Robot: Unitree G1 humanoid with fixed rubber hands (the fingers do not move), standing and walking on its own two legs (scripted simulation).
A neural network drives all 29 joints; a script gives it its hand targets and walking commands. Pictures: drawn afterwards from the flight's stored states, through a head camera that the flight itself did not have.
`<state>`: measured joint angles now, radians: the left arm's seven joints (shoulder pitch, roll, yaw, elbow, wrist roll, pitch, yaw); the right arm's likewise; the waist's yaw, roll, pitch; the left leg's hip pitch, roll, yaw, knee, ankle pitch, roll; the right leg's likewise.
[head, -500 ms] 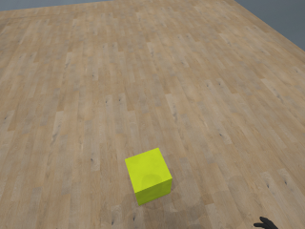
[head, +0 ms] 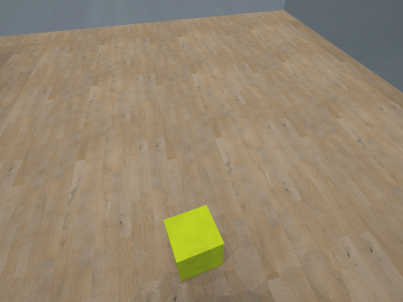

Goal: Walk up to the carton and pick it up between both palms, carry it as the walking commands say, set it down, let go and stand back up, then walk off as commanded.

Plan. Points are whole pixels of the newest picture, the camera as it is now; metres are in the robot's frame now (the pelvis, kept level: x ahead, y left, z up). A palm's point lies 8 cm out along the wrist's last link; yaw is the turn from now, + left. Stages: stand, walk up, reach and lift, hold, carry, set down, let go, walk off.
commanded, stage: walk up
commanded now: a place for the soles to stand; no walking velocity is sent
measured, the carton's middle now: (194, 243) +0.53 +0.07 -0.65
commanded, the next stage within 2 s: none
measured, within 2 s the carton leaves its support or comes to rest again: neither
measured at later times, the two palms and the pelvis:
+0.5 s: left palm out of the picture +0.14 +0.29 -0.10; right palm out of the picture +0.06 -0.38 -0.11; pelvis +0.04 -0.05 -0.01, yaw +3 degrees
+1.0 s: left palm out of the picture +0.12 +0.19 -0.14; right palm (373, 243) +0.30 -0.40 -0.13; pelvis +0.12 -0.12 -0.03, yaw +15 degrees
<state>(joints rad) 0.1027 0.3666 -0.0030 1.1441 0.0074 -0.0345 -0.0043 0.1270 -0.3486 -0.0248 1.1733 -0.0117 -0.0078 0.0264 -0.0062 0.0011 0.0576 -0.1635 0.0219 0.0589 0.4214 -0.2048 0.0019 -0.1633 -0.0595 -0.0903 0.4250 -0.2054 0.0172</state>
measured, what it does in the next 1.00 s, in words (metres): walks ahead: right foot, then left foot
